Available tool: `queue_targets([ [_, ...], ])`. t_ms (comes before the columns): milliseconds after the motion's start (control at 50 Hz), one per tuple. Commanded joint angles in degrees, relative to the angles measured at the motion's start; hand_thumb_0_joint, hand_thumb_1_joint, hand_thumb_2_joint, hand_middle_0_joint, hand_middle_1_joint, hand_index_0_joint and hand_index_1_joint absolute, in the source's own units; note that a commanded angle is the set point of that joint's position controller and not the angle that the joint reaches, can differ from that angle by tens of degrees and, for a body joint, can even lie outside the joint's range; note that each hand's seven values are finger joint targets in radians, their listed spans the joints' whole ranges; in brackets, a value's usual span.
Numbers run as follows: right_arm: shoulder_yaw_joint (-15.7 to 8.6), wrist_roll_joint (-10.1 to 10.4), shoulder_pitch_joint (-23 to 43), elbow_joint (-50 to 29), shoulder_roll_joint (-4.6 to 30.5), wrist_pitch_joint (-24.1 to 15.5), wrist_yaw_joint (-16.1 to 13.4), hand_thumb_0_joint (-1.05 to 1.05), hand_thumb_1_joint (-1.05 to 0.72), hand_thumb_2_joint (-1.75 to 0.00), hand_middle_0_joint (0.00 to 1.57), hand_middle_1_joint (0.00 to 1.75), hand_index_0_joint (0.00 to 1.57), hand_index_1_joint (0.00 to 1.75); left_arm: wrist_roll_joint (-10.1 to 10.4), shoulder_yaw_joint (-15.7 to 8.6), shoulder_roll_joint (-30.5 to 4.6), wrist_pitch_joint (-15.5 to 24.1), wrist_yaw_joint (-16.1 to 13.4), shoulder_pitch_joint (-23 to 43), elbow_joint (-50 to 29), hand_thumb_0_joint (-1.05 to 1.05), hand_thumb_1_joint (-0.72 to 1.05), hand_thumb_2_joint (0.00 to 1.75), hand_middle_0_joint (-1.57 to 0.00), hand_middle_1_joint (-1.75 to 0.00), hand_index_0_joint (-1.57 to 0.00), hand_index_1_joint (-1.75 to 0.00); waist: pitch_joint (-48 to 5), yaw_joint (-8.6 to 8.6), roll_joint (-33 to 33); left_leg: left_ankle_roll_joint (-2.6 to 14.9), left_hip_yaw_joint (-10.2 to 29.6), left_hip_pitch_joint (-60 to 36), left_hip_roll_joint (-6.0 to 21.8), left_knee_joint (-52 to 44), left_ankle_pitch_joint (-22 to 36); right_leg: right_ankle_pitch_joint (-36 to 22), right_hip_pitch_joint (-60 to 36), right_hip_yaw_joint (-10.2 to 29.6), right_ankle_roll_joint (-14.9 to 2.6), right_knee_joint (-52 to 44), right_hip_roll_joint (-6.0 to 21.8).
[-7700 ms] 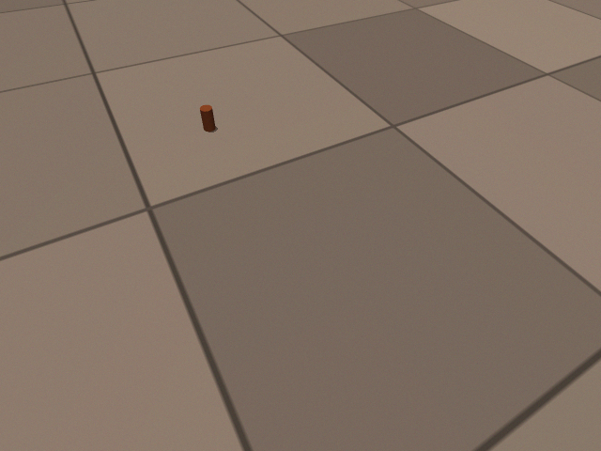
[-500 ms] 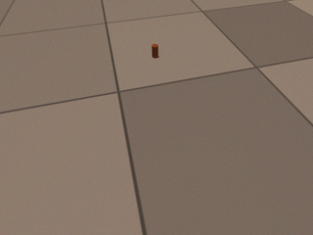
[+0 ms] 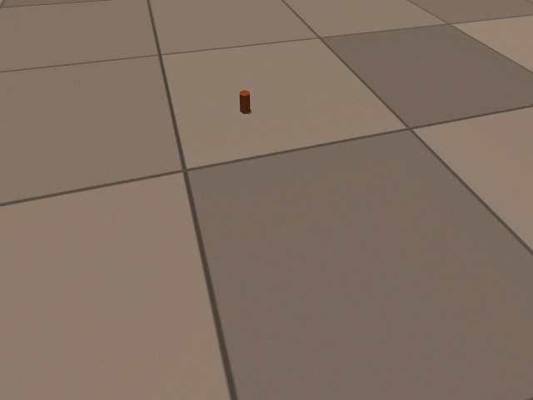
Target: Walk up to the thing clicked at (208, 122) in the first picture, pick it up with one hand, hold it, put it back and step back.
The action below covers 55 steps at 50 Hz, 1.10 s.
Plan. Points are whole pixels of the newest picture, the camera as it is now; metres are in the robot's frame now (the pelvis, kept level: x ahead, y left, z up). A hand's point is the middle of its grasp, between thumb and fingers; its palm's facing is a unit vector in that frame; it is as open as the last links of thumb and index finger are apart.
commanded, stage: walk up
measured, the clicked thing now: (244, 102) +1.97 +0.12 -0.71
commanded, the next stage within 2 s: stand in 0.16 s
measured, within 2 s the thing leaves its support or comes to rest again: neither
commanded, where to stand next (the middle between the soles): +0.05 +0.00 m, yaw +2 degrees
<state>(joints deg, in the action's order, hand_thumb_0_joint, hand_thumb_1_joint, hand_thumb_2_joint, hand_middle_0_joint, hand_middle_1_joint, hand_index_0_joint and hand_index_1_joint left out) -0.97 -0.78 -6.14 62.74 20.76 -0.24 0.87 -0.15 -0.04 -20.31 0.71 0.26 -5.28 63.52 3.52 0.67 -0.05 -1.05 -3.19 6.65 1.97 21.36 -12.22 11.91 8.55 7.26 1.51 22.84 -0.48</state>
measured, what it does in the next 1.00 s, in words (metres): stands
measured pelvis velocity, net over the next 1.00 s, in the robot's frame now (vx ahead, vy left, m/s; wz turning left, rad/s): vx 0.00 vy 0.00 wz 0.04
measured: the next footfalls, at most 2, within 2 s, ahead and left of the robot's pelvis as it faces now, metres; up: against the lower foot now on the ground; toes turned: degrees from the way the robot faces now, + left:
none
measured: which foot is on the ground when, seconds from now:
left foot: down 0.00-1.00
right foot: down 0.00-1.00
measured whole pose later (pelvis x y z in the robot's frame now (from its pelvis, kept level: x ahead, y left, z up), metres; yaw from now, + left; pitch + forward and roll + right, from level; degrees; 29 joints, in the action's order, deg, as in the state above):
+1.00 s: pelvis +0.00 +0.00 +0.00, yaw +2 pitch -2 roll +0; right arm -0.5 -0.7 -5.9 64.3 20.2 -0.2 0.7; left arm -0.7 0.1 -20.3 0.6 0.2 -6.9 64.6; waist 2.9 0.5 0.2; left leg -1.0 -0.9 6.7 1.5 19.0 -10.4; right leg 10.0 6.8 4.9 1.7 18.6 0.2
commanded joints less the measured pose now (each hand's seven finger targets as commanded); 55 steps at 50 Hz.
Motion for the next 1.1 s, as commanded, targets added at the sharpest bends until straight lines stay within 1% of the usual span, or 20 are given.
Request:
queue_targets([
  [0,-2.97,0.38,3.71,-3.36,12.03,-1.35,-0.59,0.0,-0.9,-0.9,0.2,0.3,0.2,0.3,0.06,-2.43,-11.91,1.4,-0.88,2.59,-2.61,0.0,0.9,0.9,-0.2,-0.3,-0.2,-0.3,-4.81,-0.31,0.43,3.21,4.33,-2.93,5.88,-4.25,3.45,-11.28,0.66,2.04,-2.88,-3.07,4.91],
  [40,-2.88,0.37,3.26,-3.12,11.77,-1.24,-0.6,0.0,-0.9,-0.9,0.2,0.3,0.2,0.3,0.04,-2.33,-11.8,1.45,-0.9,3.07,-2.63,0.0,0.9,0.9,-0.2,-0.3,-0.2,-0.3,-4.35,-0.12,-0.29,3.03,4.19,-2.38,5.52,-4.4,2.43,-10.79,0.84,2.65,-2.85,-3.7,5.18],
  [120,-2.94,0.44,3.23,-2.74,11.77,-1.19,-0.56,0.0,-0.9,-0.9,0.2,0.3,0.2,0.3,0.02,-2.31,-11.92,1.45,-1.0,2.66,-2.21,0.0,0.9,0.9,-0.2,-0.3,-0.2,-0.3,-5.35,-0.13,-0.57,3.04,3.89,-4.31,5.76,-4.31,4.31,-12.26,1.18,2.59,-2.69,-3.54,5.32],
  [140,-2.67,0.44,3.81,-2.69,11.85,-1.25,-0.74,0.0,-0.9,-0.9,0.2,0.3,0.2,0.3,-0.48,-2.3,-12.44,1.47,-1.0,2.59,-2.04,0.0,0.9,0.9,-0.2,-0.3,-0.2,-0.3,-5.04,0.1,-1.0,2.74,5.72,-3.32,6.19,-4.26,8.17,-15.42,0.08,2.2,-2.18,-3.93,6.06],
  [180,-2.73,0.48,3.62,-2.41,12.25,-1.3,-0.88,0.0,-0.9,-0.9,0.2,0.3,0.2,0.3,-0.35,-2.32,-12.13,1.43,-1.0,2.02,-1.91,0.0,0.9,0.9,-0.2,-0.3,-0.2,-0.3,-5.76,-0.07,-0.6,2.6,5.45,-4.01,6.13,-4.06,10.66,-16.99,-0.57,1.94,-1.93,-3.91,6.05],
  [260,-2.36,0.34,3.48,-1.94,11.81,-1.43,-0.96,0.0,-0.9,-0.9,0.2,0.3,0.2,0.3,-0.28,-2.32,-12.05,1.11,-0.92,1.53,-1.58,0.0,0.9,0.9,-0.2,-0.3,-0.2,-0.3,-5.21,-0.21,-0.01,2.38,5.77,-3.65,6.09,-5.21,8.1,-13.5,-0.38,1.6,-1.91,-4.74,5.91],
  [280,-2.45,0.31,3.6,-1.93,11.94,-1.37,-0.94,0.0,-0.9,-0.9,0.2,0.3,0.2,0.3,-0.3,-2.38,-12.16,1.17,-0.98,1.57,-1.7,0.0,0.9,0.9,-0.2,-0.3,-0.2,-0.3,-5.8,-0.22,0.13,2.49,5.72,-3.98,6.2,-5.02,8.72,-13.88,-0.75,1.46,-1.92,-4.66,6.16],
  [360,-2.35,0.34,3.83,-1.78,11.77,-1.26,-0.97,0.0,-0.9,-0.9,0.2,0.3,0.2,0.3,-0.37,-2.34,-12.13,1.01,-0.9,1.27,-1.58,0.0,0.9,0.9,-0.2,-0.3,-0.2,-0.3,-5.14,-0.25,0.0,2.23,5.82,-3.99,5.94,-5.35,6.03,-11.13,0.52,1.62,-2.1,-5.54,6.05],
  [420,-2.29,0.36,3.41,-1.74,11.58,-1.4,-0.88,0.0,-0.9,-0.9,0.2,0.3,0.2,0.3,-0.36,-2.32,-12.38,1.3,-0.93,1.55,-1.9,0.0,0.9,0.9,-0.2,-0.3,-0.2,-0.3,-6.73,0.08,-0.12,2.3,5.78,-4.4,6.12,-4.65,9.59,-14.53,-1.14,1.33,-2.15,-5.03,6.58],
  [480,-2.13,0.32,3.42,-1.67,11.29,-1.3,-0.88,0.0,-0.9,-0.9,0.2,0.3,0.2,0.3,-0.35,-2.37,-12.5,1.27,-0.95,1.39,-1.89,0.0,0.9,0.9,-0.2,-0.3,-0.2,-0.3,-5.71,-0.02,-0.55,2.34,5.56,-3.71,5.76,-4.62,7.81,-13.74,-0.45,1.61,-2.1,-6.07,6.73],
  [540,-2.14,0.25,3.37,-1.51,11.7,-1.19,-0.88,0.0,-0.9,-0.9,0.2,0.3,0.2,0.3,-0.41,-2.35,-12.35,1.13,-0.92,1.51,-2.0,0.0,0.9,0.9,-0.2,-0.3,-0.2,-0.3,-3.84,-0.23,-0.22,2.23,6.09,-2.1,5.69,-5.79,4.3,-9.89,0.17,1.47,-1.99,-6.79,6.51],
  [580,-2.1,0.26,3.33,-1.62,11.54,-1.21,-0.79,0.0,-0.9,-0.9,0.2,0.3,0.2,0.3,-0.41,-2.37,-12.43,1.14,-0.88,1.19,-1.92,0.0,0.9,0.9,-0.2,-0.3,-0.2,-0.3,-4.55,-0.21,-0.11,2.31,6.48,-2.24,6.04,-5.83,5.07,-9.55,-0.2,1.14,-2.06,-6.35,6.45],
  [640,-2.07,0.3,3.21,-1.72,11.5,-1.31,-0.8,0.0,-0.9,-0.9,0.2,0.3,0.2,0.3,-0.41,-2.39,-12.39,1.23,-0.84,0.95,-1.87,0.0,0.9,0.9,-0.2,-0.3,-0.2,-0.3,-4.95,-0.26,-0.35,2.43,6.22,-2.53,5.85,-5.38,5.92,-11.03,-0.72,1.29,-2.19,-6.45,6.75],
  [700,-2.02,0.31,2.63,-1.64,11.58,-1.49,-0.85,0.0,-0.9,-0.9,0.2,0.3,0.2,0.3,-0.35,-2.38,-12.38,1.3,-0.82,1.03,-2.14,0.0,0.9,0.9,-0.2,-0.3,-0.2,-0.3,-5.79,-0.17,0.23,2.29,6.27,-2.87,5.95,-5.07,9.22,-13.61,-1.76,1.05,-2.25,-5.89,6.88],
  [800,-2.11,0.37,3.11,-1.76,11.73,-1.26,-0.81,0.0,-0.9,-0.9,0.2,0.3,0.2,0.3,-0.46,-2.18,-12.24,1.32,-0.86,0.53,-2.22,0.0,0.9,0.9,-0.2,-0.3,-0.2,-0.3,-4.96,-0.24,-0.34,2.3,6.37,-2.92,5.77,-4.92,6.74,-11.02,-0.06,0.64,-2.07,-6.78,6.63],
  [820,-2.09,0.36,2.66,-1.71,11.56,-1.29,-0.88,0.0,-0.9,-0.9,0.2,0.3,0.2,0.3,-0.5,-2.39,-12.56,1.27,-0.9,1.01,-2.31,0.0,0.9,0.9,-0.2,-0.3,-0.2,-0.3,-5.1,-0.07,-0.6,2.37,6.49,-2.62,6.01,-5.03,7.54,-11.84,-1.07,0.9,-2.25,-6.24,6.83],
  [920,-2.09,0.33,2.4,-1.62,11.59,-1.18,-0.83,0.0,-0.9,-0.9,0.2,0.3,0.2,0.3,-0.35,-2.33,-12.52,1.18,-0.85,0.49,-2.16,0.0,0.9,0.9,-0.2,-0.3,-0.2,-0.3,-4.26,-0.19,-0.41,2.31,6.45,-1.85,5.49,-5.35,5.58,-9.76,-0.32,0.94,-2.29,-7.03,6.68],
  [960,-2.11,0.42,2.82,-1.67,11.72,-1.26,-0.78,0.0,-0.9,-0.9,0.2,0.3,0.2,0.3,-0.35,-2.18,-12.21,1.2,-0.84,0.18,-2.15,0.0,0.9,0.9,-0.2,-0.3,-0.2,-0.3,-4.3,-0.33,0.19,2.25,6.81,-2.21,5.71,-5.29,5.83,-9.17,-0.11,0.67,-2.28,-6.7,6.56],
  [1020,-1.99,0.33,2.22,-1.83,11.63,-1.35,-0.86,0.0,-0.9,-0.9,0.2,0.3,0.2,0.3,-0.38,-2.33,-12.28,1.09,-0.8,0.12,-2.29,0.0,0.9,0.9,-0.2,-0.3,-0.2,-0.3,-5.17,-0.4,0.39,2.45,6.73,-1.86,5.91,-5.29,7.61,-11.36,-1.82,0.55,-2.38,-5.96,6.84],
  [1080,-1.96,0.36,2.08,-1.78,11.6,-1.41,-0.89,0.0,-0.9,-0.9,0.2,0.3,0.2,0.3,-0.36,-2.33,-12.33,1.16,-0.77,-0.33,-2.21,0.0,0.9,0.9,-0.2,-0.3,-0.2,-0.3,-4.74,-0.53,0.1,2.56,6.9,-2.01,5.91,-5.54,7.2,-10.41,-1.27,0.47,-2.2,-6.26,6.78],
])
